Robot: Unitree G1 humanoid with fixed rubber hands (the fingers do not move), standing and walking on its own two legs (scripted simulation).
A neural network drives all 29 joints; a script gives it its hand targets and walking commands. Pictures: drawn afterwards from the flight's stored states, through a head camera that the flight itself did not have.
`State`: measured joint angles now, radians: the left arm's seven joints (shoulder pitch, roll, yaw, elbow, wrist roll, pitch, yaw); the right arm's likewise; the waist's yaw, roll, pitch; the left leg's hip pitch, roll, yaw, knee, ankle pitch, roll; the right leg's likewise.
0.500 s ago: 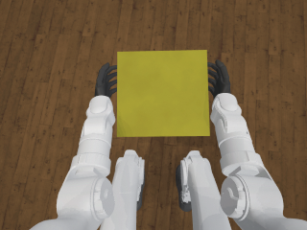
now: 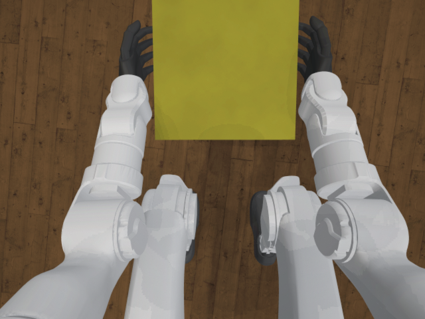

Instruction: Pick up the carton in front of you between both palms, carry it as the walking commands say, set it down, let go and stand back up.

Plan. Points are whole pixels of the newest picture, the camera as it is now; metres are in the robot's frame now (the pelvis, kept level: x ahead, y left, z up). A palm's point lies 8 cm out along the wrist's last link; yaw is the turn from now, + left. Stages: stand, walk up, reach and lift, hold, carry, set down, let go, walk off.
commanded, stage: set down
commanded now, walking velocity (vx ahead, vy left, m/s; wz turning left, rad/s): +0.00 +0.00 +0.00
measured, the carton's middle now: (223, 87) +0.49 +0.01 -0.21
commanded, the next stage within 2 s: none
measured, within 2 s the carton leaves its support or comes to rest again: rests again in 0.64 s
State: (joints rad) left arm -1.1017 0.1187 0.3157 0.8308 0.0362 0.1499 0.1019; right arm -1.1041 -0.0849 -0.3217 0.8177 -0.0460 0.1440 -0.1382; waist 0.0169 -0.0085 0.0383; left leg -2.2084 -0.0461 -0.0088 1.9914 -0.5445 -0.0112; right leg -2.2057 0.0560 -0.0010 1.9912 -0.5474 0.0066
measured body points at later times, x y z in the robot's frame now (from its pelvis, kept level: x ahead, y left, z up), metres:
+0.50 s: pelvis -0.01 +0.00 -0.06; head +0.33 +0.01 +0.24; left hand +0.51 +0.17 -0.22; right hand +0.52 -0.14 -0.21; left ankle +0.11 +0.11 -0.39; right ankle +0.11 -0.11 -0.39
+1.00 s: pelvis -0.01 +0.00 -0.07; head +0.33 +0.01 +0.22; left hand +0.52 +0.17 -0.23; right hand +0.53 -0.14 -0.23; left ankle +0.11 +0.11 -0.39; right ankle +0.11 -0.11 -0.39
